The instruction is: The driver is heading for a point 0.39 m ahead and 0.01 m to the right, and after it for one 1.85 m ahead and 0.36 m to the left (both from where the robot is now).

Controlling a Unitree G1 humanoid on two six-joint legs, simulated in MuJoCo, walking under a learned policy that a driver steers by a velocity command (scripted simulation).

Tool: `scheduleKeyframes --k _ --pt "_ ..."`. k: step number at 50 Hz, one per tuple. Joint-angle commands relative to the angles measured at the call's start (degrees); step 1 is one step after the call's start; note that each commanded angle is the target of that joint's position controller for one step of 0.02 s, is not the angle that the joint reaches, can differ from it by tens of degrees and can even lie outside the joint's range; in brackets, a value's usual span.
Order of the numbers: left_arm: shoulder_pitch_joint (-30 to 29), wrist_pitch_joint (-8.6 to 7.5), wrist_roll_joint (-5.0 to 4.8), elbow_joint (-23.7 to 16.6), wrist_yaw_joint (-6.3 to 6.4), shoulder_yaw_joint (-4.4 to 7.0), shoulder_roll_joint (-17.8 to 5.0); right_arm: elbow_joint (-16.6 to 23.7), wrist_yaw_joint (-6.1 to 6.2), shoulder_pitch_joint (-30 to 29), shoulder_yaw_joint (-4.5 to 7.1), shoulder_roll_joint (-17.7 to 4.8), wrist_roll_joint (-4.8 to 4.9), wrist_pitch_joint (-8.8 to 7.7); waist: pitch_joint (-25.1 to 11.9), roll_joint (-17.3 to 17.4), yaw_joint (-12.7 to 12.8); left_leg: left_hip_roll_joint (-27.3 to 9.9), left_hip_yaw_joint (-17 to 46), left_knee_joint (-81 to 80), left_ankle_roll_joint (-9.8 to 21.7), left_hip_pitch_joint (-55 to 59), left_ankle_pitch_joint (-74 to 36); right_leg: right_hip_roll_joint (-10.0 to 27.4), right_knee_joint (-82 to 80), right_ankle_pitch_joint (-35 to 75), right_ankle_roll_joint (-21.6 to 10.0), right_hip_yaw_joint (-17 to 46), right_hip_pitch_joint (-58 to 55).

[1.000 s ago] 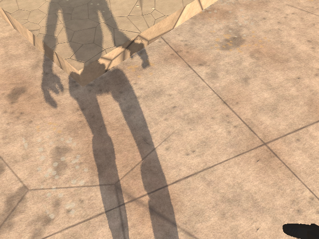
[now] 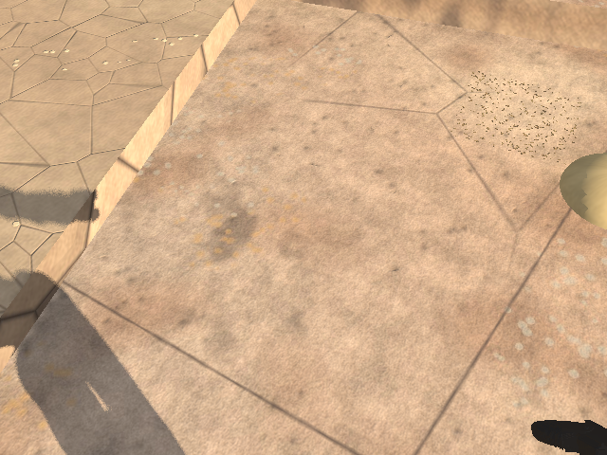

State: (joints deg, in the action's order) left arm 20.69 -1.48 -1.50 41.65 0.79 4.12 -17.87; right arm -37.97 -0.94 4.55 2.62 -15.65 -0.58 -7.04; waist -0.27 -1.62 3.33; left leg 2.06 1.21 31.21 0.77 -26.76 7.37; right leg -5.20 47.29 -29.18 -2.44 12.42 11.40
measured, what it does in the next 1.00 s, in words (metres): walks ahead: right foot, then left foot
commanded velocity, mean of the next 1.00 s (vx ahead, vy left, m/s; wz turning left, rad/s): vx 0.26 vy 0.00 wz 0.10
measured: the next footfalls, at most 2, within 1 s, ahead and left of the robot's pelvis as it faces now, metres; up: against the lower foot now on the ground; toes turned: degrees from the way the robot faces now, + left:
right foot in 0.44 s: +0.37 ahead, -0.17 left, +0.00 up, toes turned -7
left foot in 0.88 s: +0.35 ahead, +0.08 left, +0.00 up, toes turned +10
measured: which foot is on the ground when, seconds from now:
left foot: down 0.00-0.44, up 0.46-0.86, down 0.88-1.00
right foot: up 0.00-0.42, down 0.44-0.88, up 0.90-1.00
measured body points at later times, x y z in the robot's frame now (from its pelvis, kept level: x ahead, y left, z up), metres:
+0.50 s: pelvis +0.24 -0.05 +0.00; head +0.28 -0.06 +0.45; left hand +0.51 +0.15 -0.06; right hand +0.21 -0.33 -0.13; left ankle +0.10 +0.12 -0.67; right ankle +0.33 -0.17 -0.72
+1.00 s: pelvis +0.30 -0.01 +0.02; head +0.34 +0.03 +0.46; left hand +0.41 +0.29 -0.11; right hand +0.49 -0.28 -0.06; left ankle +0.31 +0.08 -0.72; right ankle +0.32 -0.16 -0.65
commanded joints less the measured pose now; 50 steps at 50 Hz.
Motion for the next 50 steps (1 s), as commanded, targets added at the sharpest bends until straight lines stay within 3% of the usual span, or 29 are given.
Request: scheduleKeyframes --k 1,2,3,5,9,14,16,18,19,21,22,23,24,25,27,28,30,32,36,39,42,43,44,45,46,47,48,49,50 --pt "0.2 -1.38 -0.71 -5.8 -0.04 0.82 -7.8 0.4 0.58 15.6 3.6 -9.3 0.62 0.35 -9.6 11.2 -8.7 -24.6 37.8 -14.0 12.2 39.7 24.5 4.8 28.4 1.0 1.7 -2.0 35.6" --pt "-3.9 -1.04 0.0 -6.6 0.01 1.03 -7.9 0.7 0.75 13.0 3.01 -7.9 0.19 0.83 -5.1 7.1 -8.3 -21.9 29.1 -14.3 10.1 33.0 17.8 6.7 27.9 5.2 2.0 -4.1 34.4" --pt "-6.1 -1.01 0.57 -7.4 -0.16 1.16 -7.2 0.3 0.8 11.0 2.55 -6.7 -0.06 1.1 -1.6 6.2 -7.3 -19.5 23.2 -15.5 9.4 27.2 10.8 8.1 25.4 8.1 2.1 -4.4 33.2" --pt "-5.7 -0.6 0.01 -7.7 -0.76 1.08 -4.9 -0.6 0.86 9.8 1.98 -5.3 -0.32 0.9 0.4 8.4 -5.3 -16.2 15.3 -18.3 8.6 21.2 3.9 10.1 21.6 10.8 2.0 -5.3 28.8" --pt "-8.0 -0.33 0.54 -8.4 -0.97 -0.11 -1.2 -3.4 0.37 11.2 2.68 -7.5 0.31 0.22 1.4 6.7 -4.5 -16.7 9.0 -21.8 11.4 19.7 -4.9 10.2 11.8 13.9 2.7 -6.2 29.1" --pt "-16.0 -1.75 0.77 -9.4 -2.42 -1.22 0.1 -5.9 0.47 12.4 2.96 -9.8 1.44 1.18 2.2 5.6 -6.7 -14.6 1.1 -22.2 10.0 20.6 -9.8 9.9 -5.9 27.2 2.5 -10.7 24.7" --pt "-19.8 -2.19 0.67 -10.5 -2.85 -1.33 0.2 -7.4 0.43 14.8 2.93 -10.4 1.92 1.8 3.4 5.7 -8.0 -14.9 0.9 -21.0 9.5 21.3 -13.0 8.8 -10.6 28.1 2.2 -12.1 22.3" --pt "-21.3 -2.82 0.88 -11.4 -3.16 -0.89 -0.7 -8.8 0.49 16.4 2.9 -11.0 2.21 2.79 3.1 6.8 -7.5 -15.5 1.9 -17.0 8.3 24.1 -21.7 7.0 -14.7 26.6 1.2 -12.6 19.7" --pt "-19.9 -3.16 1.1 -11.2 -3.25 -0.42 -1.7 -9.2 0.65 16.3 3.0 -11.5 2.37 3.21 1.9 7.5 -6.3 -15.3 2.2 -14.1 7.3 25.2 -25.4 6.1 -17.1 26.6 0.5 -12.5 16.7" --pt "-9.7 -3.47 2.35 -7.7 -2.66 1.33 -5.1 -9.0 1.01 15.0 2.65 -11.0 2.55 3.36 -4.5 6.8 -0.4 -11.5 0.5 -2.7 3.9 22.1 -32.0 4.4 -23.0 37.0 -2.0 -13.6 -0.5" --pt "-2.8 -3.29 3.55 -6.6 -1.8 2.38 -9.2 -7.5 1.04 14.6 1.46 -7.9 1.07 2.81 -11.6 3.0 2.1 -7.8 -1.3 9.2 0.8 13.0 -17.0 13.1 -18.6 57.7 -4.8 -6.8 -15.8" --pt "-1.0 -2.32 4.92 -7.2 -1.02 2.24 -11.8 -7.6 0.64 22.8 -0.85 -1.5 -0.18 2.47 -21.4 -12.2 -0.5 -1.1 -1.3 30.2 -3.5 -4.6 29.0 31.2 -14.9 78.4 -14.6 11.2 -34.4" --pt "0.6 -1.36 3.74 -7.1 -1.24 2.06 -9.7 -9.5 0.74 25.0 0.31 -6.5 1.65 2.72 -28.2 -10.8 1.7 -1.6 6.4 38.9 -4.0 -5.7 34.4 32.4 -16.9 71.4 -17.4 14.8 -32.6" --pt "-2.5 -0.98 2.84 -7.0 -1.3 1.5 -7.7 -8.2 0.91 19.3 1.53 -9.8 3.04 3.24 -20.7 -7.7 1.7 -3.5 5.4 41.4 -4.2 -10.2 32.0 28.6 -19.1 65.7 -15.5 8.3 -26.9" --pt "-9.1 -1.15 1.84 -6.1 -1.19 0.24 -3.6 -7.7 2.03 15.2 1.71 -8.2 1.98 5.14 -10.3 -4.4 -1.5 -6.7 3.1 37.7 -5.0 -10.7 25.2 24.0 -23.7 55.8 -12.2 0.4 -13.3" --pt "-12.1 -1.24 2.19 -5.8 -1.23 0.14 -3.0 -7.9 2.42 16.4 1.87 -7.3 1.72 6.58 -7.9 -5.2 -3.9 -7.5 2.9 35.7 -5.6 -5.7 22.8 22.8 -26.7 52.0 -11.5 -2.8 -5.5" --pt "-15.7 -1.64 3.21 -5.3 -1.09 0.67 -3.8 -7.3 3.09 17.6 1.91 -5.4 1.57 8.6 -5.8 -6.3 -6.2 -6.7 0.8 33.6 -6.3 -0.2 19.3 22.4 -30.8 46.9 -11.9 -6.9 3.0" --pt "-17.2 -1.8 3.21 -4.6 -0.52 1.15 -4.7 -5.9 3.22 15.9 2.1 -4.9 1.18 9.5 -5.0 -6.2 -6.5 -7.2 0.3 29.4 -5.9 0.6 15.5 22.9 -32.7 42.4 -12.0 -9.8 5.2" --pt "-17.7 -0.89 2.52 -2.9 0.72 1.71 -6.1 -2.9 1.91 10.4 2.11 -5.1 1.01 10.12 -4.8 -5.6 -5.0 -7.8 -0.8 19.6 -4.0 3.5 8.3 23.4 -33.9 32.5 -11.1 -13.6 4.6" --pt "-16.9 0.12 1.61 -1.6 0.72 2.2 -7.6 -0.8 0.89 7.7 2.66 -6.4 1.04 10.7 -4.1 -5.3 -4.2 -7.4 -2.1 14.7 -2.5 4.5 10.0 25.0 -32.3 28.5 -10.0 -14.0 1.9" --pt "-17.2 1.07 0.23 -0.3 0.69 2.51 -8.3 -0.5 0.1 8.8 3.25 -6.6 0.86 10.76 -3.8 -4.2 -5.5 -5.1 -5.2 3.4 0.3 10.0 6.5 24.0 -26.3 25.1 -6.3 -16.0 0.7" --pt "-14.9 1.39 0.12 0.9 0.64 2.26 -6.9 -0.9 0.35 10.1 3.86 -7.8 0.54 10.61 -3.7 -2.0 -5.5 -3.8 -4.5 -1.1 2.0 13.6 2.7 21.7 -21.8 20.9 -3.4 -17.8 2.1" --pt "-12.0 1.73 1.3 1.8 0.45 1.7 -4.4 -0.6 1.14 11.6 5.2 -12.4 0.5 10.31 -2.7 9.0 -4.5 -9.8 5.8 -8.5 5.2 18.2 -12.7 16.1 -9.3 13.1 1.7 -23.2 7.8" --pt "-13.9 1.85 3.5 -1.3 0.56 0.97 -2.8 1.6 1.94 10.7 6.09 -18.5 -0.07 9.94 -1.0 23.1 -3.6 -22.7 26.2 -11.2 16.0 23.2 -25.1 6.5 7.3 -8.0 7.6 -23.9 25.1" --pt "-18.9 1.77 2.99 -2.2 1.0 1.59 -4.9 1.5 1.27 13.1 5.57 -16.6 -1.44 8.52 -5.2 15.9 -7.9 -23.9 28.5 -12.6 20.5 21.4 -22.5 5.1 17.4 -10.7 7.0 -13.0 26.9" --pt "-19.2 1.91 1.6 -2.2 1.12 1.92 -5.5 1.4 1.06 11.3 5.12 -15.3 -1.32 7.27 -4.9 12.4 -6.4 -21.2 23.5 -12.6 18.2 21.3 -19.9 6.1 19.9 -6.1 5.8 -10.4 28.0" --pt "-17.6 2.03 1.37 -1.1 1.52 2.17 -5.4 1.8 1.3 8.0 4.93 -13.9 -0.17 6.69 -4.6 9.4 -4.5 -18.2 19.8 -11.8 14.8 21.1 -16.6 7.1 19.1 -0.8 5.2 -9.3 28.4" --pt "-17.1 2.09 1.9 -0.4 1.99 2.55 -6.2 2.4 1.69 5.4 4.28 -11.8 0.87 6.79 -4.6 8.4 -3.7 -16.9 18.1 -11.5 12.6 20.7 -15.7 7.5 17.7 2.5 5.2 -8.8 28.5" --pt "-16.7 2.05 2.18 -0.1 2.1 2.75 -6.4 2.9 2.15 4.1 3.81 -11.0 1.03 7.03 -5.2 8.8 -2.9 -15.8 16.7 -11.3 11.9 19.0 -18.0 7.1 18.1 5.0 5.4 -8.9 26.0"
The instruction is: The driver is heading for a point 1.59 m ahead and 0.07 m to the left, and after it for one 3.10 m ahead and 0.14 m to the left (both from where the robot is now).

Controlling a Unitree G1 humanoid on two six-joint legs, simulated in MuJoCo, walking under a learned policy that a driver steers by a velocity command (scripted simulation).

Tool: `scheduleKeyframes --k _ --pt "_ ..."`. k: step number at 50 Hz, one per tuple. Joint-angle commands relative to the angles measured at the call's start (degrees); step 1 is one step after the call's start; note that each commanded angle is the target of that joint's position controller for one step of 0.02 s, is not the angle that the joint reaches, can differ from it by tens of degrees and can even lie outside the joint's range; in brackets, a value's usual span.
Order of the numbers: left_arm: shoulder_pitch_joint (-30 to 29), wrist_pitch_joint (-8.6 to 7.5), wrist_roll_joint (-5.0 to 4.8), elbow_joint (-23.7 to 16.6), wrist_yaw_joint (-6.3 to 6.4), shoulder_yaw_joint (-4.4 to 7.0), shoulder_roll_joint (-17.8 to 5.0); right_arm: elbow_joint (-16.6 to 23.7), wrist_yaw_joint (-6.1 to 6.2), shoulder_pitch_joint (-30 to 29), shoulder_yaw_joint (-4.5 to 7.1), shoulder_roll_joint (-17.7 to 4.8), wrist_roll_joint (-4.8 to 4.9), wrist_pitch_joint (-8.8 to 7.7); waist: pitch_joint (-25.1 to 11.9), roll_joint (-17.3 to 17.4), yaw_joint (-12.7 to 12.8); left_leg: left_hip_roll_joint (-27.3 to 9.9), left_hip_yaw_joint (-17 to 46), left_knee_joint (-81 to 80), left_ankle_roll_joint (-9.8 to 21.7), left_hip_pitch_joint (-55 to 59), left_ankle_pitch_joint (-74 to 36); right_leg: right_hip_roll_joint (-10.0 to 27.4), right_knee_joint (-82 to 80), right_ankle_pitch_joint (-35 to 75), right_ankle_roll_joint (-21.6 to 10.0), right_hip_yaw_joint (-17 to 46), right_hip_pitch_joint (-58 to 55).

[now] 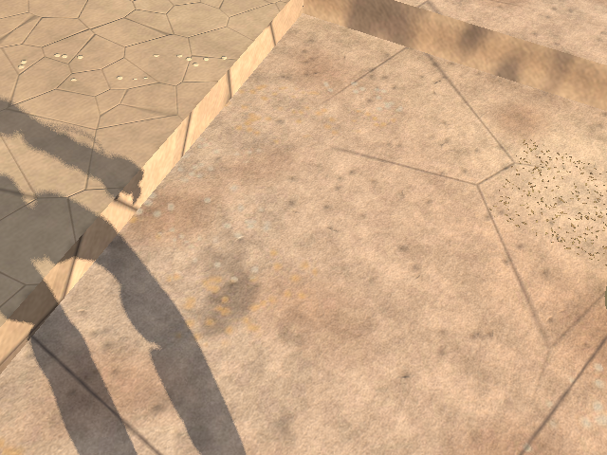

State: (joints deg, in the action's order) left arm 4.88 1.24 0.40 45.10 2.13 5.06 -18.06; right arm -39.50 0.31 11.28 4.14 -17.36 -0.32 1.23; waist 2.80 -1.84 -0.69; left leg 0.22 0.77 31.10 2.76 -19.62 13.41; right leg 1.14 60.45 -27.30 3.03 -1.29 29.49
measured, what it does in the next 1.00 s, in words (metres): steps on the spot, turning left: right foot, then left foot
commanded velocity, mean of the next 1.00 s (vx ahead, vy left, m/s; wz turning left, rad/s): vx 0.04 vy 0.00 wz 0.31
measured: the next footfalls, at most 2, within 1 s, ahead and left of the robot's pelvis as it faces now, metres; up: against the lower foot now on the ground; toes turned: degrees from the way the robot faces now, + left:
right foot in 0.36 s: +0.09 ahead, -0.14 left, +0.00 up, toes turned +18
left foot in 0.68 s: +0.00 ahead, +0.11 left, +0.00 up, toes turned +14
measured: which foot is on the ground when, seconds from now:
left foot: down 0.00-0.36, up 0.38-0.66, down 0.68-1.00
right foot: up 0.00-0.34, down 0.36-0.84, up 0.86-1.00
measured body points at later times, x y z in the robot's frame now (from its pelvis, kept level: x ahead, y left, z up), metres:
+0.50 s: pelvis +0.02 -0.03 +0.00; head +0.05 -0.05 +0.45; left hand +0.07 +0.28 -0.09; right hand +0.25 -0.28 -0.10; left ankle -0.04 +0.09 -0.66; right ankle +0.05 -0.15 -0.74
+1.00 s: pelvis +0.03 -0.01 +0.00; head +0.03 -0.01 +0.45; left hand +0.05 +0.30 -0.11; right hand +0.20 -0.23 -0.11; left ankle -0.04 +0.10 -0.74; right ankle +0.05 -0.12 -0.71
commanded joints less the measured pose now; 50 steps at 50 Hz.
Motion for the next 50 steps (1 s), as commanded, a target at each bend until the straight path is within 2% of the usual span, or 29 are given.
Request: scheduleKeyframes --k 1,3,6,12,14,16,17,18,19,20,21,22,23,26,29,31,33,34,35,36,37,38,40,42,44,45,47,48,50 --pt "-0.4 -0.82 0.18 -3.4 0.64 1.79 -5.7 4.8 1.2 -2.6 2.09 -8.9 0.5 -1.04 -9.3 9.0 1.4 -13.1 16.6 -11.0 9.9 11.6 -25.5 -0.1 5.0 4.9 0.2 4.8 6.3" --pt "-0.2 -1.05 -0.35 -3.3 0.46 1.44 -4.4 5.0 1.63 -1.7 2.19 -9.1 0.46 -0.88 -10.2 8.5 1.2 -12.2 16.4 -10.8 10.0 13.2 -25.3 -0.9 0.6 7.1 0.7 5.1 5.7" --pt "-2.1 -1.22 -0.46 -3.8 0.19 0.82 -3.1 5.2 2.17 -0.7 2.63 -10.1 0.82 -0.4 -9.6 9.0 0.0 -11.5 18.3 -10.5 10.0 14.0 -20.0 -1.6 -8.8 8.3 1.7 5.9 4.1" --pt "-1.9 -2.03 -0.98 -3.9 -0.99 0.84 -4.1 6.2 1.6 -2.0 3.02 -10.7 0.75 0.56 -8.1 11.1 -0.7 -10.3 24.7 -9.9 10.4 9.6 -14.8 -3.4 -20.2 6.5 1.4 6.5 -4.3" --pt "-0.8 -2.59 -1.13 -3.8 -1.48 0.95 -4.4 6.5 1.43 -2.7 3.0 -10.5 1.07 0.85 -8.4 11.5 -0.3 -9.7 27.2 -8.6 9.9 10.4 -16.9 -3.8 -25.0 6.7 0.6 6.6 -6.8" --pt "2.7 -3.13 -1.11 -2.8 -1.98 1.2 -4.5 7.1 1.63 -4.6 2.83 -10.1 1.78 1.33 -8.7 11.0 2.1 -7.3 27.3 -6.0 7.5 9.0 -16.8 -3.8 -36.5 14.3 -0.7 5.4 -13.6" --pt "4.8 -3.2 -0.66 -2.1 -2.0 1.66 -6.1 7.2 1.86 -4.1 2.42 -8.8 1.79 1.45 -9.5 9.3 2.4 -5.3 25.3 -3.4 4.9 6.0 -11.4 -0.1 -40.6 20.6 -2.2 6.8 -19.4" --pt "5.2 -2.88 0.39 -2.5 -1.71 2.29 -9.7 7.1 1.79 -1.2 1.53 -5.6 0.92 1.4 -10.8 -1.5 0.4 0.4 18.1 7.2 1.5 -0.9 3.9 11.3 -42.4 27.0 -6.5 17.1 -25.6" --pt "3.9 -2.46 2.02 -2.5 -1.72 2.59 -12.4 8.7 1.73 -0.9 1.96 -6.6 1.21 0.8 -7.0 -14.8 -1.2 8.5 8.6 17.3 -1.8 -11.7 23.2 20.1 -43.9 36.2 -17.0 30.1 -23.6" --pt "1.9 -2.77 1.88 -4.0 -1.53 1.78 -9.2 7.4 1.73 0.1 3.16 -11.0 0.18 0.25 -6.7 -10.1 -0.3 4.9 10.3 29.5 -4.1 -12.0 23.6 22.5 -43.9 36.1 -20.8 30.8 -21.1" --pt "-0.8 -2.8 1.17 -4.6 -1.21 1.01 -6.7 6.0 1.53 0.7 3.91 -12.2 0.68 0.32 -5.9 -6.6 -1.2 4.5 10.5 34.0 -4.8 -11.9 19.9 18.9 -42.9 34.8 -18.8 24.9 -20.2" --pt "-2.4 -2.72 0.35 -4.8 -1.1 0.67 -5.7 4.6 1.74 1.5 3.77 -10.7 0.68 0.83 -4.9 -4.9 -1.8 4.4 10.1 35.5 -5.9 -12.0 17.0 15.0 -42.0 32.5 -16.0 20.1 -20.2" --pt "-2.4 -2.7 -0.46 -4.6 -0.99 0.36 -5.2 4.4 1.91 1.3 3.4 -9.4 0.48 1.21 -4.2 -5.0 -1.2 4.4 10.3 36.5 -6.7 -13.3 14.6 13.8 -41.5 33.1 -15.3 18.4 -21.3" --pt "0.4 -2.07 -0.31 -3.2 -0.68 -0.17 -4.7 5.1 1.64 -0.9 1.74 -5.1 1.03 1.2 -4.9 -6.4 0.3 3.6 6.9 28.4 -8.1 -10.6 11.9 10.9 -40.9 37.1 -15.3 13.0 -23.5" --pt "1.0 -1.36 -0.23 -2.5 -0.76 -0.07 -6.0 5.8 1.24 -3.5 0.19 -2.6 0.62 0.94 -6.3 -9.2 2.1 0.4 2.3 12.8 -8.3 -2.0 12.6 10.4 -39.9 38.1 -15.0 11.1 -23.4" --pt "2.6 -0.91 -0.61 -1.7 -1.03 0.17 -7.6 5.1 1.13 -2.8 0.48 -4.0 1.09 0.83 -6.3 -9.6 2.7 0.7 0.2 4.3 -8.0 2.5 9.1 11.1 -39.0 38.6 -15.2 12.2 -23.1" --pt "3.0 -0.97 -1.47 -0.9 -1.25 -0.43 -6.7 3.0 1.04 0.6 0.64 -4.3 0.81 0.74 -5.5 -7.7 0.6 1.3 -0.9 -11.4 -5.7 10.4 -3.5 9.8 -37.4 36.4 -12.9 11.5 -20.5" --pt "5.2 -1.63 -1.25 0.0 -1.48 -0.94 -5.6 3.2 1.26 0.5 0.79 -6.0 0.32 0.73 -6.1 -5.2 1.1 -1.2 3.0 -13.3 -4.0 16.3 -10.2 9.0 -37.0 32.4 -9.5 11.1 -17.0" --pt "5.9 -2.52 0.61 -0.3 -1.96 -1.74 -3.7 3.7 1.82 1.7 1.24 -9.4 -0.2 0.87 -9.0 2.8 2.2 -8.8 10.8 -10.6 -1.7 22.4 -25.7 5.6 -31.8 24.7 -5.5 7.2 -13.0" --pt "7.4 -3.04 0.81 -0.1 -2.08 -2.42 -0.8 2.9 1.4 -1.5 0.74 -8.7 -1.0 0.87 -9.1 12.5 5.3 -11.5 12.1 -8.3 3.3 14.7 -22.3 2.3 -35.1 12.2 -2.4 3.4 -16.0" --pt "4.1 -2.92 1.26 0.4 -1.89 -2.12 -3.7 4.1 0.62 -3.7 0.03 -4.9 -0.83 0.35 -7.4 9.0 2.9 -8.9 11.1 -9.2 3.7 11.8 -13.1 2.1 -35.1 14.4 -0.3 3.1 -18.5" --pt "2.4 -2.82 0.98 0.7 -1.88 -1.81 -4.5 3.2 0.27 -2.9 -0.3 -3.9 -1.29 -0.11 -6.1 7.8 1.9 -6.8 9.8 -9.4 2.1 11.1 -8.0 1.6 -34.9 16.7 0.2 2.6 -18.3" --pt "2.5 -2.11 0.56 1.6 -1.29 -1.77 -4.6 2.3 0.18 -2.3 -0.13 -5.2 -1.1 -0.93 -3.5 7.6 1.6 -5.5 9.2 -9.7 0.5 9.0 -6.7 1.6 -34.6 18.8 0.0 2.7 -18.0" --pt "3.5 -1.85 0.03 2.6 -1.07 -1.96 -3.6 1.0 0.69 0.4 -0.15 -5.4 -0.57 -1.03 -3.3 9.0 0.9 -5.2 10.2 -11.7 1.3 8.8 8.0 -0.6 -31.7 10.9 -0.5 -0.1 -16.5" --pt "1.3 -2.44 -0.87 1.9 -1.17 -1.8 -3.6 0.3 1.02 4.1 0.78 -8.6 0.06 -0.67 1.2 12.7 -1.7 -10.6 19.6 -18.0 5.9 8.7 28.5 -2.6 -23.4 3.0 -1.5 -2.6 -6.7" --pt "-0.6 -3.11 -1.35 0.9 -1.39 -1.64 -3.8 0.0 1.21 5.5 0.97 -9.4 0.2 -0.93 3.9 14.1 -2.7 -13.8 24.9 -20.8 8.3 7.8 31.5 -1.6 -19.3 0.8 -2.6 -1.1 -3.1" --pt "-1.3 -4.49 -2.28 0.1 -2.19 -1.05 -4.7 -0.6 1.52 6.5 0.95 -8.7 0.26 -2.2 5.3 14.5 -2.7 -17.9 29.8 -22.3 10.9 11.4 27.3 1.8 -11.0 -4.0 -5.0 2.9 4.8" --pt "-0.6 -5.11 -2.5 0.3 -2.72 -0.97 -4.7 -0.4 1.53 5.8 0.85 -8.0 0.74 -2.64 4.5 12.8 -2.0 -17.9 28.8 -22.0 10.8 13.4 24.5 2.9 -11.5 -4.2 -6.0 3.4 6.2" --pt "0.3 -6.09 -2.16 1.2 -3.73 -1.37 -3.7 0.3 1.33 3.2 0.89 -7.9 1.49 -2.93 2.6 10.0 -0.9 -15.1 22.4 -21.3 9.0 12.9 16.9 2.8 -18.6 -0.1 -6.8 1.7 0.8"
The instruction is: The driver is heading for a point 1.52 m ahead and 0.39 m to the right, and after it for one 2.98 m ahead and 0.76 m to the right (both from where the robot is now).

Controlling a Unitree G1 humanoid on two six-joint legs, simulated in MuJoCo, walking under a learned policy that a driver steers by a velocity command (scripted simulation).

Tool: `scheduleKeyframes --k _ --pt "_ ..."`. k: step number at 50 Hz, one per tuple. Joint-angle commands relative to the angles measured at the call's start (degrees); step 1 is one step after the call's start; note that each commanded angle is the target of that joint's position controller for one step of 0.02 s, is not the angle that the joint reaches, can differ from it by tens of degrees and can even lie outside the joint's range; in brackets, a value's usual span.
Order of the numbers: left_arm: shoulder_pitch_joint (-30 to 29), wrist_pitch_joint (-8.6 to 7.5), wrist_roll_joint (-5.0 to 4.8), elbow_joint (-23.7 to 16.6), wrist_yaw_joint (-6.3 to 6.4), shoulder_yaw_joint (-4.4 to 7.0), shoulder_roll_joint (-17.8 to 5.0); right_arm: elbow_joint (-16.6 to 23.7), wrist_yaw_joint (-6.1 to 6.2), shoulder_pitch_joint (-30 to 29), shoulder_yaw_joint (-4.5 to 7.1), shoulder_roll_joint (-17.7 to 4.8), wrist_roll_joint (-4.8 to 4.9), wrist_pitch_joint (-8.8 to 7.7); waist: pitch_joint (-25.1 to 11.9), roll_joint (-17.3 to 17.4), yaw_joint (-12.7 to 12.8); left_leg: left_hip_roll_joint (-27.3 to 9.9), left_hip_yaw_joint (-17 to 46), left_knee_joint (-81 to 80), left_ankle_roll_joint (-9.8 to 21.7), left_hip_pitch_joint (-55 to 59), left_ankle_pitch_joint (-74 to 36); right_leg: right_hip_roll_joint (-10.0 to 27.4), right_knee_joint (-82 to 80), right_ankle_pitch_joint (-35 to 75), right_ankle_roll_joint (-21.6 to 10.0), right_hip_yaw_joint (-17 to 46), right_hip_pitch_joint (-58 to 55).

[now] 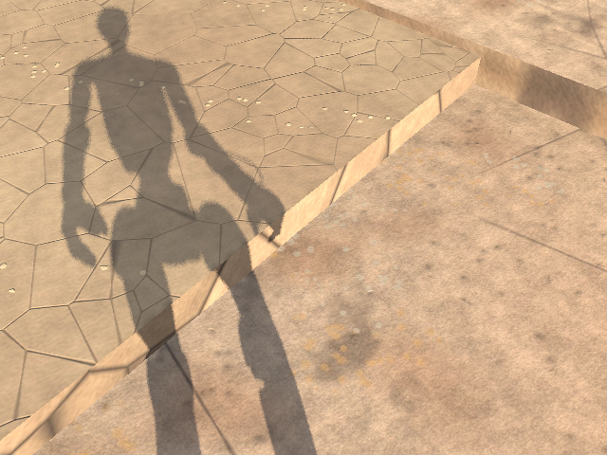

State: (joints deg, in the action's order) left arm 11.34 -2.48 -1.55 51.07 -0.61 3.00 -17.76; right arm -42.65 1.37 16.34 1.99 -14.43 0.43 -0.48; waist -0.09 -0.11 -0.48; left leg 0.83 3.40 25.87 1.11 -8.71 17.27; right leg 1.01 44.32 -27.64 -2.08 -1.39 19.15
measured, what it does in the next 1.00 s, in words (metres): walks ahead: right foot, then left foot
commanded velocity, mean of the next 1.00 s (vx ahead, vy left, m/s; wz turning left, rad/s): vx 0.45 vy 0.00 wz -0.05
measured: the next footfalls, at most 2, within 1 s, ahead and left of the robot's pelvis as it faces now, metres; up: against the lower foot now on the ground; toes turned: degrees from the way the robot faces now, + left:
right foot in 0.10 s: +0.08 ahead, -0.12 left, +0.00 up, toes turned -1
left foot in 0.60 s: +0.45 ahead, +0.08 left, +0.00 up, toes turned +1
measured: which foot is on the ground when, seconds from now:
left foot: down 0.00-0.10, up 0.12-0.58, down 0.60-1.00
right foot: up 0.00-0.08, down 0.10-0.60, up 0.62-1.00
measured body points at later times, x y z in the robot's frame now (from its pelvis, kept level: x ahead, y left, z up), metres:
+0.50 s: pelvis +0.19 -0.04 +0.00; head +0.22 -0.06 +0.45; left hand +0.14 +0.23 -0.13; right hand +0.43 -0.26 -0.08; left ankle +0.38 +0.11 -0.70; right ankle +0.04 -0.12 -0.74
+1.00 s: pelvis +0.48 -0.02 +0.00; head +0.51 -0.03 +0.45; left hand +0.68 +0.22 -0.10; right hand +0.49 -0.31 -0.12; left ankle +0.41 +0.08 -0.74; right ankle +0.67 -0.19 -0.69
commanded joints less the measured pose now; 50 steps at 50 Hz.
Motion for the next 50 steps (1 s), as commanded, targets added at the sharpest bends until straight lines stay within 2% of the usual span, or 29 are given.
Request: scheduleKeyframes --k 1,3,4,5,6,7,8,9,10,11,13,17,20,23,26,28,29,30,31,32,33,34,35,36,37,40,43,46,50 --pt "-4.6 -2.63 0.06 -3.8 -1.37 0.53 -3.5 3.8 0.03 -3.5 3.19 -11.3 0.93 -1.17 4.1 7.7 0.0 -13.7 15.9 -15.3 9.8 -0.9 9.2 1.8 -6.5 4.3 -1.6 0.3 4.8" --pt "2.4 -2.69 0.42 -0.4 -1.77 0.82 -3.6 3.9 -0.43 -4.9 3.17 -10.9 1.05 -0.82 1.2 6.6 3.7 -10.4 10.2 -11.2 8.3 -8.5 6.7 -1.6 -14.2 17.0 -0.3 -3.4 -10.8" --pt "6.7 -2.41 0.47 1.5 -1.59 1.22 -4.1 3.6 -0.6 -4.3 2.69 -9.2 0.61 -0.82 0.3 5.2 5.3 -8.7 8.5 -7.6 7.2 -12.4 7.3 -2.8 -14.9 16.9 0.3 -3.7 -17.3" --pt "11.5 -2.36 0.28 2.6 -1.21 1.66 -5.5 3.8 -0.82 -4.5 1.78 -6.3 0.18 -1.07 -0.1 1.4 7.2 -5.8 5.2 1.2 4.8 -17.3 7.0 1.0 -18.0 13.3 -0.9 2.1 -23.2" --pt "16.4 -2.45 0.66 2.4 -0.52 2.5 -11.1 5.7 -0.87 -5.0 0.5 -1.9 -0.63 -1.66 -2.0 -13.2 8.0 0.2 -2.0 22.7 -0.1 -26.0 11.3 14.7 -28.0 2.7 -6.4 23.6 -28.0" --pt "15.9 -3.06 1.61 1.9 -1.15 2.96 -14.2 7.5 -0.33 -4.4 1.64 -5.5 1.32 -2.69 -0.9 -16.5 6.9 2.5 1.4 34.8 -0.4 -34.3 17.4 22.2 -36.0 -11.9 -14.2 43.6 -25.8" --pt "10.7 -3.62 1.44 0.4 -1.14 1.99 -11.0 6.8 -0.24 -4.1 2.51 -8.9 2.54 -3.45 4.5 -10.3 5.0 -1.9 3.9 39.7 0.6 -39.0 12.4 22.0 -36.7 -17.2 -14.1 41.5 -23.0" --pt "8.0 -3.86 1.32 -0.5 -0.94 1.27 -8.3 6.0 -0.52 -4.4 2.78 -9.8 2.27 -3.92 7.0 -8.2 4.1 -4.1 3.0 39.8 1.5 -39.9 6.3 19.1 -36.3 -12.7 -11.8 34.8 -21.4" --pt "6.4 -3.88 1.64 -1.1 -0.87 0.92 -7.6 5.1 -0.6 -4.3 2.84 -9.1 1.36 -4.22 6.4 -6.0 3.3 -5.6 2.1 38.6 1.7 -38.7 1.6 16.5 -36.2 -5.8 -9.9 29.2 -20.6" --pt "6.2 -3.8 1.71 -1.3 -0.76 0.61 -6.9 4.9 -0.8 -4.9 2.98 -8.8 0.65 -4.33 6.2 -5.4 3.1 -6.7 1.8 36.3 1.4 -37.6 -2.2 14.6 -36.3 1.6 -8.8 24.5 -20.1" --pt "8.0 -3.61 1.72 -0.9 -0.53 0.07 -5.7 4.7 -1.49 -5.4 2.81 -7.2 0.29 -4.17 4.6 -5.6 3.2 -7.1 -0.1 33.6 0.5 -35.2 -7.5 11.8 -36.7 13.6 -7.8 17.6 -20.0" --pt "10.5 -2.91 1.58 0.0 0.27 -0.15 -6.2 6.8 -1.89 -10.6 2.08 -4.9 0.25 -3.91 4.5 -3.6 4.1 -6.5 -2.6 23.6 -1.9 -35.3 -14.2 9.9 -37.1 30.6 -8.0 10.0 -20.2" --pt "12.4 -2.38 1.41 0.5 0.93 -0.26 -6.7 8.6 -2.74 -16.7 1.19 -3.3 0.63 -4.48 6.0 -4.0 5.9 -5.1 -4.8 12.7 -2.4 -30.8 -20.9 8.7 -38.5 31.6 -7.3 6.4 -17.6" --pt "15.3 -1.92 1.08 1.7 1.03 -0.17 -7.0 10.1 -3.81 -21.4 0.82 -3.1 0.99 -4.96 8.1 -3.5 6.9 -3.7 -5.4 6.5 -1.6 -29.3 -22.7 10.4 -38.6 31.8 -8.0 6.0 -19.4" --pt "16.0 -1.27 0.72 2.3 1.13 0.3 -7.5 11.3 -4.72 -23.4 0.94 -4.2 1.13 -5.5 8.0 -4.1 5.4 -2.8 -5.0 3.0 0.9 -28.9 -19.3 13.0 -35.1 39.8 -7.8 5.8 -25.1" --pt "14.9 -0.93 0.91 1.9 1.39 0.98 -9.1 10.4 -4.62 -19.3 1.86 -6.6 0.86 -5.52 3.6 -6.2 2.0 -0.2 -6.2 2.7 3.1 -21.8 -15.3 13.4 -28.5 58.5 -6.8 5.2 -28.2" --pt "14.1 -0.48 1.21 1.6 1.48 1.28 -9.8 8.8 -4.21 -13.2 2.83 -8.7 0.76 -5.33 -1.0 -7.1 -1.6 1.5 -7.4 2.8 4.7 -13.9 -14.0 12.7 -20.9 68.6 -6.1 4.4 -28.6" --pt "13.0 -0.05 1.57 1.1 1.61 1.09 -9.5 6.0 -3.48 -3.4 3.94 -10.9 0.83 -5.01 -7.2 -6.5 -6.7 1.1 -7.1 1.9 6.8 0.4 -16.3 10.5 -9.3 70.1 -4.5 2.8 -23.4" --pt "13.3 -0.24 2.83 -0.7 1.74 0.08 -6.8 3.6 -2.55 7.4 4.75 -14.4 -0.06 -4.41 -16.4 0.0 -9.7 -10.2 5.7 5.7 10.1 20.9 -15.2 7.3 8.5 49.9 -3.4 2.1 -8.7" --pt "21.8 -1.45 2.05 -0.9 0.79 -2.17 1.9 2.3 -3.2 8.0 4.83 -16.1 -0.4 -4.59 -24.8 16.1 -3.4 -23.4 35.6 -1.6 19.6 37.2 0.3 -4.8 27.3 -2.3 -0.4 5.4 12.4" --pt "15.4 -2.87 0.17 -1.0 0.24 -0.48 -5.9 2.3 -2.98 7.0 3.46 -10.0 -0.03 -4.57 -19.6 9.8 -6.5 -21.7 38.2 -8.0 17.1 32.6 6.7 -2.5 32.5 -4.5 -1.2 11.1 18.5" --pt "9.2 -3.7 -1.41 -3.6 -0.01 0.32 -8.0 2.4 -2.71 2.3 2.89 -8.9 0.1 -4.62 -9.5 7.5 -5.3 -19.9 28.8 -10.0 14.8 23.7 3.7 0.3 31.9 0.5 -1.6 9.0 21.5" --pt "6.3 -4.12 -1.09 -4.4 0.3 0.05 -7.1 2.5 -2.8 -1.4 2.73 -8.5 -0.06 -4.84 -4.5 1.6 -3.3 -17.8 22.4 -11.8 13.7 14.8 -4.1 3.1 29.0 5.7 -1.4 7.3 19.7" --pt "5.5 -3.96 -0.13 -4.4 0.5 0.29 -6.4 2.5 -3.02 -3.6 2.54 -7.6 -0.54 -5.16 -1.6 0.1 -1.4 -15.7 17.5 -13.4 13.4 8.4 -10.6 4.9 26.1 8.9 -0.8 6.7 17.8" --pt "7.2 -3.38 0.23 -4.1 0.47 0.35 -5.7 2.3 -3.07 -4.7 2.29 -6.8 -1.15 -5.56 -1.7 1.8 0.7 -14.3 14.5 -15.0 13.2 4.6 -13.3 6.4 24.9 10.8 -0.4 7.2 14.3" --pt "8.4 -1.42 0.38 -3.9 0.66 -0.22 -2.9 0.5 -3.16 -5.3 2.37 -6.8 -0.31 -6.58 0.2 3.2 2.7 -13.5 7.8 -19.3 13.7 -1.5 -15.4 8.1 20.0 12.2 1.5 6.4 13.2" --pt "2.3 -0.85 0.77 -6.3 0.69 -0.35 -2.8 -1.5 -2.43 -3.6 2.85 -8.7 -1.0 -6.83 3.3 3.0 1.1 -12.5 1.7 -21.4 13.0 -2.9 -16.8 8.3 11.6 21.0 3.0 6.6 17.6" --pt "-3.3 -1.56 0.8 -8.1 -0.2 -0.68 -2.0 -2.5 -1.86 -2.6 2.86 -9.8 -0.89 -6.64 3.9 2.4 -1.0 -10.3 -4.9 -21.5 10.4 -2.5 -18.8 6.2 -1.2 32.4 2.6 4.4 15.2" --pt "-10.2 -1.82 0.45 -11.6 -1.38 -0.98 -1.6 -4.9 -1.48 1.7 3.19 -11.5 -0.21 -5.74 4.7 1.8 -3.9 -13.5 -7.2 -20.2 9.3 6.2 -19.0 4.7 -8.9 34.9 1.3 3.2 17.2"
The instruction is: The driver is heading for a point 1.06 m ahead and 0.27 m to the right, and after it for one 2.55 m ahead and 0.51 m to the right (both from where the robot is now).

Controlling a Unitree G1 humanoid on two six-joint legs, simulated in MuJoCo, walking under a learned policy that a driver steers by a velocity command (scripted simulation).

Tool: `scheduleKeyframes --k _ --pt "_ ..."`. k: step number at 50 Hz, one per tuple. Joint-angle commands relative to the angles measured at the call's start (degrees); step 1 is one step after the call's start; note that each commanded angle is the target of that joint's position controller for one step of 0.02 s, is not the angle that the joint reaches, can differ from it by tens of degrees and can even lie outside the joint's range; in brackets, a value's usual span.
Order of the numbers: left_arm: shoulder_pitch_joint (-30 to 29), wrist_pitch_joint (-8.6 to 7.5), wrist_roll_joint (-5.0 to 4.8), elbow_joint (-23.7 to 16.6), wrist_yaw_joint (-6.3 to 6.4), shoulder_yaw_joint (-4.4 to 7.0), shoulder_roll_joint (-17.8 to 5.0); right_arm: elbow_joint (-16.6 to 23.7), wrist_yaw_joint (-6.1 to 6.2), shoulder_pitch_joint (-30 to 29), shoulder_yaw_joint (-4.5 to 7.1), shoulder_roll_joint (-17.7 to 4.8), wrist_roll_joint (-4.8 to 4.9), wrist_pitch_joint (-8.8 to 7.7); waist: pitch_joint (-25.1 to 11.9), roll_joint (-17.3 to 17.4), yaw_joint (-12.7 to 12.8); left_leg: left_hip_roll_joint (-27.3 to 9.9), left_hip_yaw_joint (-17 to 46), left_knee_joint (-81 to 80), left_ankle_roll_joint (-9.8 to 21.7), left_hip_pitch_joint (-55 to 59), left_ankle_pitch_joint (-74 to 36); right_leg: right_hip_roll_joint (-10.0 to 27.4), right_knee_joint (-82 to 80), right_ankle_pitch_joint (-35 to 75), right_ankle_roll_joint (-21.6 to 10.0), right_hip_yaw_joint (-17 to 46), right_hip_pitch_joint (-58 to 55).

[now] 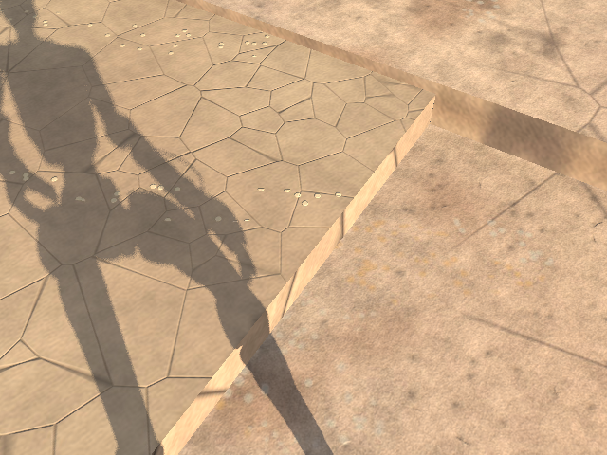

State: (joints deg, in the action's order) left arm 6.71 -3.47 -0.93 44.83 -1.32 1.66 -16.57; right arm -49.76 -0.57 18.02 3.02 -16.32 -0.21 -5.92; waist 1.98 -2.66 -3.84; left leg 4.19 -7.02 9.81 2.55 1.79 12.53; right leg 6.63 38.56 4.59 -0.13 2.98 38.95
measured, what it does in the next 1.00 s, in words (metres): walks ahead, turning right: right foot, then left foot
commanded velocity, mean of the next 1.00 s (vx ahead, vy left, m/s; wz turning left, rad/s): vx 0.30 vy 0.00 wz -0.46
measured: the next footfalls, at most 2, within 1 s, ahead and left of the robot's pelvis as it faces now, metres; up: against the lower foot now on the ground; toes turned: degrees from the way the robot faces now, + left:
right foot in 0.14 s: +0.27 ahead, -0.14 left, +0.00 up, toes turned -6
left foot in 0.60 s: +0.57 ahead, -0.02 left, +0.00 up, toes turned -25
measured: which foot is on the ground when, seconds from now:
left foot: down 0.00-0.16, up 0.18-0.58, down 0.60-1.00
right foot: up 0.00-0.12, down 0.14-0.62, up 0.64-0.98, down 1.00-1.00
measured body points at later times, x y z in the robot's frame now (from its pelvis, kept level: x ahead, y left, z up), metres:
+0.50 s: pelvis +0.29 -0.07 +0.00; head +0.33 -0.10 +0.45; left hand +0.43 +0.20 -0.10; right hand +0.44 -0.37 -0.09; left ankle +0.52 +0.06 -0.69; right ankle +0.23 -0.13 -0.74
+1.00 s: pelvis +0.42 -0.09 -0.01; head +0.45 -0.11 +0.44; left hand +0.68 +0.08 -0.10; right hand +0.40 -0.39 -0.13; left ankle +0.54 +0.00 -0.74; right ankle +0.38 -0.21 -0.75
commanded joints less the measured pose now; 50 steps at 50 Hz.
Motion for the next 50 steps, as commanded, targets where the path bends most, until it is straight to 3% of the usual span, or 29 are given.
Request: scheduleKeyframes --k 1,3,5,6,7,8,9,10,11,12,14,18,22,25,29,30,31,32,33,34,35,37,38,40,43,46,48,49,50 --pt "-6.7 -0.82 -0.18 -6.3 -1.04 0.43 -3.1 1.7 0.54 0.5 2.24 -9.7 0.61 0.17 2.8 4.3 -0.6 -17.8 2.9 -3.0 7.4 -1.2 -15.3 -1.1 -4.2 1.0 -1.3 -1.1 -1.1" --pt "-7.7 -0.76 0.0 -8.0 -1.84 0.69 -3.7 1.2 0.81 0.7 2.49 -10.2 0.91 1.28 2.6 4.8 -0.1 -19.5 2.2 0.7 6.2 3.9 -20.9 -2.0 -5.4 -4.7 -2.9 -2.4 0.3" --pt "-4.7 -0.55 0.05 -8.7 -2.3 1.66 -5.5 1.8 1.34 -0.7 2.92 -11.7 0.93 2.36 -0.6 6.7 2.5 -19.6 0.4 8.8 4.6 6.0 -38.7 -5.1 -5.3 -11.5 -4.9 -5.8 -5.4" --pt "1.4 -0.37 0.01 -7.6 -2.28 2.83 -7.3 2.2 1.72 -1.5 3.01 -12.1 0.77 3.04 -4.3 7.0 6.0 -18.6 -1.2 17.8 3.4 4.9 -47.2 -7.6 -6.0 -12.6 -6.3 -7.5 -13.5" --pt "11.0 -0.13 -0.25 -5.2 -1.7 4.85 -10.5 3.0 2.27 -1.4 2.55 -11.1 0.48 3.49 -9.6 5.2 10.5 -16.1 -3.0 30.9 1.4 -1.4 -46.7 -9.4 -7.8 -10.7 -8.5 -6.7 -27.5" --pt "18.5 0.42 0.01 -4.4 -0.64 7.12 -17.8 5.7 2.15 2.8 0.85 -6.8 -0.69 2.52 -17.3 -5.5 10.6 -10.7 -3.9 53.0 -2.0 -23.7 -25.3 3.7 -7.3 -12.4 -16.3 15.5 -50.7" --pt "17.2 0.24 -0.82 -5.7 -0.65 6.53 -17.2 6.4 1.08 3.6 -0.68 -3.3 -1.19 0.35 -24.4 -11.3 8.2 -0.1 6.3 67.6 -3.9 -40.8 19.0 12.6 -18.0 -20.9 -24.2 43.6 -62.8" --pt "17.1 -0.09 -0.14 -6.2 -0.63 5.18 -12.9 7.3 -0.05 -1.9 0.7 -8.7 1.02 -1.62 -21.8 -6.9 11.0 -3.8 13.9 70.8 -2.1 -47.4 17.5 11.8 -21.0 -23.6 -21.4 40.6 -61.7" --pt "14.7 -0.38 0.3 -6.5 -0.39 4.65 -10.7 8.7 -0.37 -5.9 0.58 -9.1 2.24 -2.62 -14.5 -3.3 10.4 -6.3 12.8 68.3 -0.9 -48.9 12.9 9.6 -21.1 -20.6 -19.0 32.1 -54.4" --pt "11.1 -0.46 0.41 -7.1 -0.36 4.23 -9.4 8.8 -0.05 -7.0 0.49 -8.4 1.35 -2.87 -9.0 2.1 7.6 -8.6 12.3 62.3 -0.9 -46.7 9.0 7.2 -21.8 -14.4 -17.3 25.7 -45.0" --pt "6.6 -0.5 1.15 -9.0 -0.08 3.47 -7.2 8.4 0.44 -6.2 1.17 -8.9 -0.25 -1.71 -5.7 0.8 3.9 -10.9 12.4 55.6 -2.0 -39.3 5.4 4.1 -24.4 -5.3 -16.4 20.2 -34.0" --pt "7.7 -0.67 0.45 -8.8 1.15 4.31 -9.3 9.7 0.8 -7.7 0.75 -6.4 -0.96 0.03 -3.1 0.5 3.0 -9.9 10.6 45.0 -5.8 -38.1 -1.7 1.3 -26.7 2.5 -16.8 14.1 -26.4" --pt "10.6 0.64 0.16 -7.6 2.41 4.88 -10.4 11.9 0.5 -16.0 -0.11 -4.1 -1.01 -0.36 -2.3 -1.1 6.0 -5.0 8.6 26.5 -6.6 -31.2 -16.0 -3.8 -22.5 8.4 -11.9 8.7 -22.5" --pt "13.6 1.82 -0.3 -6.4 2.88 5.12 -10.3 13.1 -0.09 -18.8 0.22 -5.1 -0.2 -0.46 -3.7 -2.7 7.2 -2.3 9.7 20.7 -5.9 -28.3 -18.9 -2.9 -18.9 6.7 -9.7 12.6 -25.4" --pt "10.8 2.95 -0.05 -7.6 3.66 4.98 -8.4 11.8 0.0 -13.9 1.73 -8.4 -0.64 -1.0 -6.2 -4.7 4.0 -3.0 12.0 14.3 -3.0 -24.2 -15.2 -2.3 -8.0 6.4 -7.2 19.3 -32.9" --pt "9.7 2.99 -0.03 -8.6 3.56 4.51 -7.0 11.5 0.38 -10.6 2.06 -9.4 -1.36 -1.37 -9.1 -3.5 2.0 -5.7 12.4 11.4 -1.1 -16.5 -22.8 -5.3 -1.5 4.5 -5.2 18.0 -31.3" --pt "10.3 2.91 0.95 -10.4 3.52 3.42 -4.0 11.7 0.95 -5.8 2.54 -12.4 -2.41 -1.24 -16.7 4.0 0.9 -16.8 21.0 15.6 2.8 -1.4 -42.4 -9.7 12.7 -13.2 -2.3 13.2 -23.5" --pt "23.6 2.87 0.24 -9.6 3.1 2.69 -2.0 10.7 0.85 -4.1 2.7 -13.1 -2.67 -0.02 -24.9 18.9 6.0 -31.6 39.6 18.3 15.0 15.4 -52.6 -16.4 28.1 -49.5 0.8 9.5 -8.4" --pt "25.3 3.33 -0.13 -7.9 2.97 3.79 -8.8 11.5 0.71 -5.4 2.63 -10.4 -0.35 1.09 -25.2 14.7 5.3 -32.1 43.3 15.8 15.3 11.9 -35.4 -10.7 35.0 -44.7 2.3 9.3 -4.9" --pt "18.0 4.4 -0.28 -8.6 3.28 4.85 -11.9 12.9 1.14 -7.8 1.72 -7.0 -0.18 1.89 -17.8 10.1 3.1 -27.3 34.9 13.9 12.3 6.0 -25.9 -9.0 37.1 -39.9 3.8 7.0 -2.4" --pt "14.0 5.55 -0.13 -9.1 3.83 4.94 -11.7 12.9 1.29 -10.2 1.09 -5.8 -0.76 2.81 -13.3 7.0 3.1 -23.6 29.7 12.0 10.3 -0.7 -19.4 -7.8 35.9 -36.2 4.5 5.1 -2.3" --pt "12.5 7.08 0.16 -10.3 4.15 4.51 -9.0 12.4 1.51 -13.4 0.81 -6.2 -1.2 3.81 -6.2 9.1 5.0 -19.2 22.8 7.9 9.6 -13.7 -14.1 -6.3 31.1 -33.0 4.9 3.6 -7.2" --pt "13.2 7.23 0.3 -10.2 4.2 4.02 -7.0 11.9 1.46 -13.5 0.99 -6.5 -1.46 3.84 -5.2 10.2 5.3 -17.4 19.6 6.5 9.7 -16.7 -14.8 -6.6 27.7 -32.1 4.8 2.1 -10.1" --pt "13.4 6.72 0.86 -10.3 4.25 3.3 -4.8 10.8 1.33 -13.4 1.21 -6.8 -1.28 3.7 -6.6 10.7 5.4 -17.5 16.8 6.6 11.1 -16.3 -21.7 -6.6 20.9 -31.6 4.7 0.8 -13.1" --pt "11.2 6.29 1.19 -10.6 3.7 2.58 -4.2 9.7 1.07 -13.9 1.63 -7.9 -0.39 3.98 -9.7 10.8 4.5 -18.7 15.0 7.1 11.9 -14.7 -24.3 -5.3 10.4 -27.0 3.9 0.2 -18.6" --pt "9.7 6.5 1.05 -10.7 2.97 2.69 -5.2 8.5 0.71 -13.4 1.71 -8.8 0.22 4.64 -8.9 11.2 3.9 -18.6 15.2 6.9 11.1 -15.1 -13.5 -5.6 1.7 -23.4 2.6 -1.2 -23.0" --pt "10.6 6.44 1.41 -9.8 2.48 2.72 -4.7 7.7 0.47 -14.1 1.19 -8.0 0.78 4.95 -7.3 10.5 5.4 -17.1 14.2 8.5 8.7 -18.2 -5.5 -6.7 -9.1 -16.8 0.7 -3.0 -29.1" --pt "10.6 6.36 1.76 -9.8 2.39 2.61 -4.5 6.8 0.22 -12.6 0.37 -6.0 0.79 4.79 -7.4 9.5 5.7 -15.4 13.4 8.8 5.7 -21.3 3.6 -6.4 -13.5 -16.1 -0.8 -2.2 -33.7" --pt "10.8 6.32 2.3 -10.5 2.62 2.61 -5.8 6.3 -0.3 -11.3 -0.61 -3.5 0.03 4.39 -7.4 5.7 5.4 -12.5 11.0 11.7 1.3 -25.6 12.1 -1.7 -16.4 -16.1 -3.0 3.7 -37.7"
